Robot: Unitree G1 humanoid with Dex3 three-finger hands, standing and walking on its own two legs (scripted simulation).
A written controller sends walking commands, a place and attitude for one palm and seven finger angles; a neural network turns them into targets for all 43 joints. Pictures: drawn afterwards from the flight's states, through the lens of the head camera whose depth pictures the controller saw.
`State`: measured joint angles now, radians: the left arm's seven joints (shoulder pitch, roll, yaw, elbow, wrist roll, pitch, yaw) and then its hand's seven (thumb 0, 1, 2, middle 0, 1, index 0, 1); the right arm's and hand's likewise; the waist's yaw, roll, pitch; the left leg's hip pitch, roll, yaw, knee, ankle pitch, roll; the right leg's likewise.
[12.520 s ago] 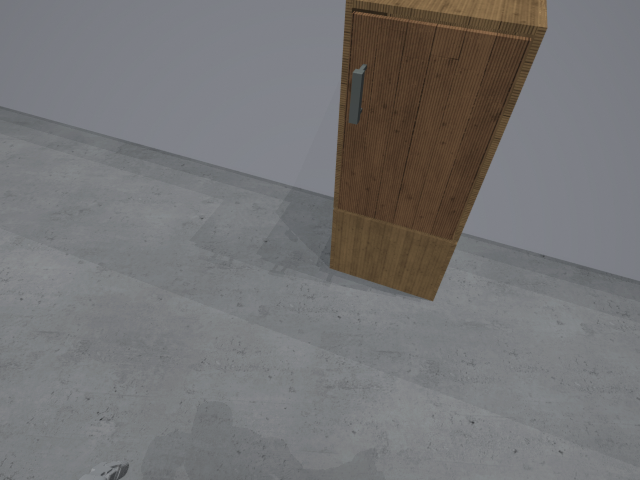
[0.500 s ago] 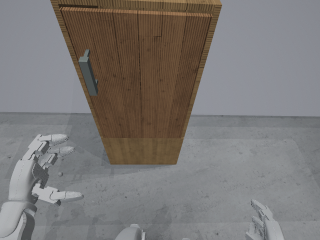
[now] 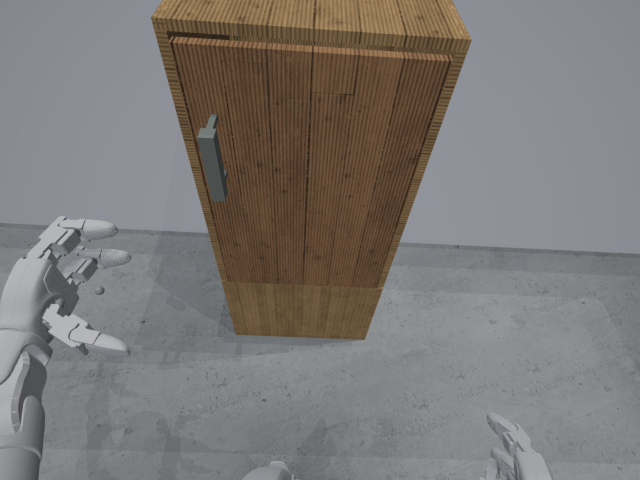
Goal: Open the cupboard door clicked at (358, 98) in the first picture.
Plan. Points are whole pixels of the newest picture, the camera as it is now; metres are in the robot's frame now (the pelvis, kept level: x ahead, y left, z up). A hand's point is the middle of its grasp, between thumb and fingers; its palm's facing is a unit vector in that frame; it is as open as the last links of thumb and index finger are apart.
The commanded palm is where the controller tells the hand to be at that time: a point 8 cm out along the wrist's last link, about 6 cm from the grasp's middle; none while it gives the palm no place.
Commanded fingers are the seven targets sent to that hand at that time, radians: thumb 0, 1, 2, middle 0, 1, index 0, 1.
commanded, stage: raise the hand with hooked fingers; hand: left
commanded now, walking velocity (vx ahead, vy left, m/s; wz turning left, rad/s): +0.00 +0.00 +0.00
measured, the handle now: (216, 158) +0.57 +0.22 +0.05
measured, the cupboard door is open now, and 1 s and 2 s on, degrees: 0 0 0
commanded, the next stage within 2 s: move the hooked fingers beside the handle in 0.42 s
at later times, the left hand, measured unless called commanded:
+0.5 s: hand (125, 301) +0.29 +0.25 +0.07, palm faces +0.07 -1.00 -0.01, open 14.0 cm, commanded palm +0.26 +0.30 +0.07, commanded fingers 0.00 -0.50 0.30 -0.30 -1.20 -0.30 -1.20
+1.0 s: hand (144, 247) +0.37 +0.26 +0.07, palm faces +0.08 -1.00 +0.00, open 14.0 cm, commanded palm +0.34 +0.31 +0.07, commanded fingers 0.00 -0.50 0.30 -0.30 -1.20 -0.30 -1.20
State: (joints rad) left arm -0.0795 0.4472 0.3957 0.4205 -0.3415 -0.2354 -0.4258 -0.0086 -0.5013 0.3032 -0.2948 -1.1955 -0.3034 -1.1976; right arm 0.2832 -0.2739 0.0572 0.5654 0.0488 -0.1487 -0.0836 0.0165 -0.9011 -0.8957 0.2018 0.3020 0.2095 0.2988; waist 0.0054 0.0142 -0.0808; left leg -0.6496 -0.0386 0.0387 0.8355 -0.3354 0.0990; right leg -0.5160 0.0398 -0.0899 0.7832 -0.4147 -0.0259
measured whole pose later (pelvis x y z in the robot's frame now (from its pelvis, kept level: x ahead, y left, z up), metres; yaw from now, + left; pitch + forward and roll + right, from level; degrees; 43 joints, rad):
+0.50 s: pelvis +0.00 -0.02 +0.00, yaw +0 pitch +8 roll -3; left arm -0.04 0.41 0.40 0.43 -0.36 -0.26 -0.43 -0.01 -0.50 0.30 -0.30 -1.20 -0.30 -1.20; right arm 0.28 -0.27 0.05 0.56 0.05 -0.15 -0.08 0.02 -0.90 -0.90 0.20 0.30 0.21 0.30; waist 0.00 0.02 -0.09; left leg -0.65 -0.02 0.03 0.84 -0.34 0.07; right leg -0.52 0.06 -0.10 0.79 -0.42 -0.06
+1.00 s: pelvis +0.00 -0.04 -0.01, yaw -2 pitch +12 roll -2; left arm -0.35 0.54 0.49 0.79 -0.31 -0.28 -0.48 -0.01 -0.50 0.30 -0.30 -1.20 -0.31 -1.20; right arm 0.32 -0.29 0.05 0.58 0.06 -0.09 -0.08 0.02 -0.90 -0.90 0.20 0.30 0.21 0.30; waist -0.04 0.01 -0.10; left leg -0.74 0.01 0.04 0.90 -0.36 0.06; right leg -0.62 0.09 -0.08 0.85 -0.44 -0.07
